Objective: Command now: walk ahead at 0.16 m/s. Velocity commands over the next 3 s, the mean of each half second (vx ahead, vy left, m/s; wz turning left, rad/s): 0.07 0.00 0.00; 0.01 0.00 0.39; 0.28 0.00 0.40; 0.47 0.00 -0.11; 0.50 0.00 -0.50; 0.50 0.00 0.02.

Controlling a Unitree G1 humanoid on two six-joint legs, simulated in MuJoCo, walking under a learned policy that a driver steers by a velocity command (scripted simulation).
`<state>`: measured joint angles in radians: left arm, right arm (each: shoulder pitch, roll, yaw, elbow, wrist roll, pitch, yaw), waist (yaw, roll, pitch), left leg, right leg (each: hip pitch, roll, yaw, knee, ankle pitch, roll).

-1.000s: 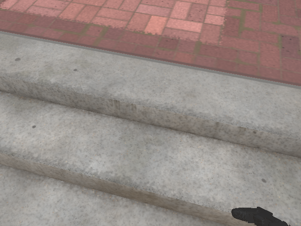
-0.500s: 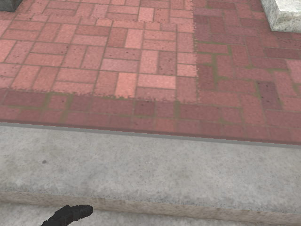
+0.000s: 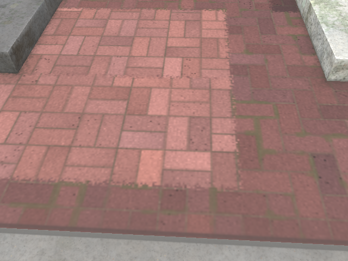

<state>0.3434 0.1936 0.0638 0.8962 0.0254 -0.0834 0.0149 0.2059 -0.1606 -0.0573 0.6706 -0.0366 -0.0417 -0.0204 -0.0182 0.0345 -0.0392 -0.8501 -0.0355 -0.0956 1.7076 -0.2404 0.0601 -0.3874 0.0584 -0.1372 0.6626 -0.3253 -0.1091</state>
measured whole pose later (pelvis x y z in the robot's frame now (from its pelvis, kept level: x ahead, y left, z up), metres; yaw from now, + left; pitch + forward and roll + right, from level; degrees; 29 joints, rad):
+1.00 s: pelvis +0.18 +0.13 +0.12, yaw +14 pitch +1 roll -1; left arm 0.21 0.17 0.01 0.60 0.01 0.09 0.05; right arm 0.21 -0.23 -0.07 0.64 -0.04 0.07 -0.06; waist -0.04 0.03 -0.02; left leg -0.51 -0.13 -0.03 0.53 -0.10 0.10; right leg -0.50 0.03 0.04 0.93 -0.47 0.04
